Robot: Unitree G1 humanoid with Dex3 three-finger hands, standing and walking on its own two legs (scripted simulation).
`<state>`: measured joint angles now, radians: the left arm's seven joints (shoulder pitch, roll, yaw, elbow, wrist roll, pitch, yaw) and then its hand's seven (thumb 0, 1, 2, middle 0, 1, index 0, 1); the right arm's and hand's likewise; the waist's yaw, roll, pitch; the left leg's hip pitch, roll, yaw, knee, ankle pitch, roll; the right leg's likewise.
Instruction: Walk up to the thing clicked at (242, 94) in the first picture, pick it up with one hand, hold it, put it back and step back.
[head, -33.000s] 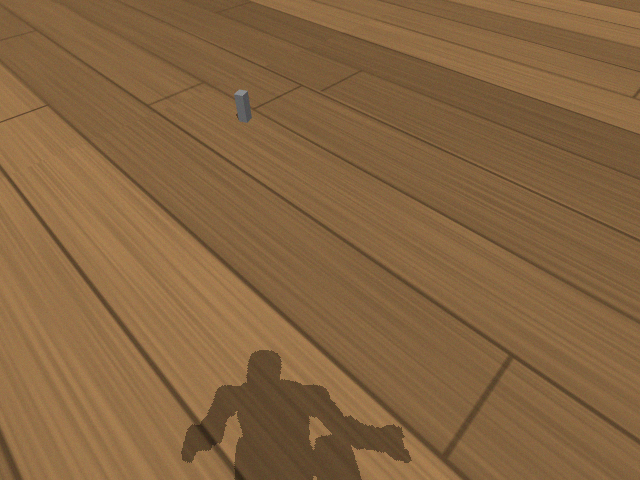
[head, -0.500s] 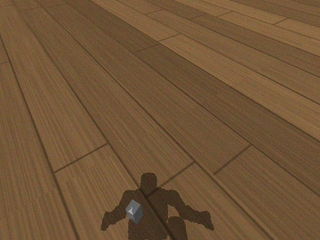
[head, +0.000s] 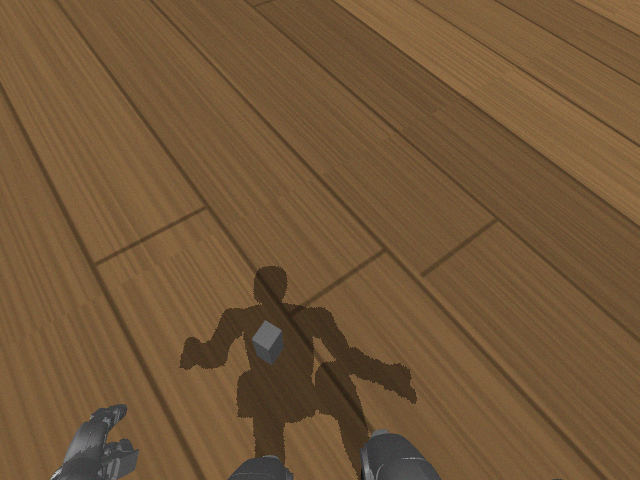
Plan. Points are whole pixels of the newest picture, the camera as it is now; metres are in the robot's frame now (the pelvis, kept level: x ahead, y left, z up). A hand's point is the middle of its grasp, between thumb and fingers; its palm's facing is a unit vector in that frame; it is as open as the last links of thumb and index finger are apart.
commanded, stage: step back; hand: left
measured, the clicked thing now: (268, 343) +0.46 +0.12 -0.67
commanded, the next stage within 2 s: none
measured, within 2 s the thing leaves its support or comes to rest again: neither
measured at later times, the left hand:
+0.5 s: hand out of the picture +0.03 +0.27 -0.13, palm faces -0.05 -0.92 -0.40, open 7.3 cm
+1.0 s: hand out of the picture -0.11 +0.31 -0.15, palm faces -0.04 -0.93 -0.35, open 7.3 cm
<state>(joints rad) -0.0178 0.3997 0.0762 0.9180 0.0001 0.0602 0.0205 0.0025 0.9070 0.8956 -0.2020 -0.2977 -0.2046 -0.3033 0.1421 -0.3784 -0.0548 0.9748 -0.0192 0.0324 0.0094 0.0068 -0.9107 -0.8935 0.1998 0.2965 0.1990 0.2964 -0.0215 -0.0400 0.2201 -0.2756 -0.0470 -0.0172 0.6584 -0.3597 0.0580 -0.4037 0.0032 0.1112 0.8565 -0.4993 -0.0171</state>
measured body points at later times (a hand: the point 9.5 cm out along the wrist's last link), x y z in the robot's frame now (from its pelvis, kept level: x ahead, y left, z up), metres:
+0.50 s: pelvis -0.08 +0.01 +0.01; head -0.03 -0.01 +0.45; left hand +0.03 +0.32 -0.10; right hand +0.02 -0.30 -0.12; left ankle -0.08 +0.12 -0.66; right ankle -0.06 -0.10 -0.72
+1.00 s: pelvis -0.21 +0.04 +0.01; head -0.15 +0.08 +0.45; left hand -0.10 +0.36 -0.13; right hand -0.11 -0.27 -0.08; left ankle -0.16 +0.15 -0.72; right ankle -0.28 -0.12 -0.64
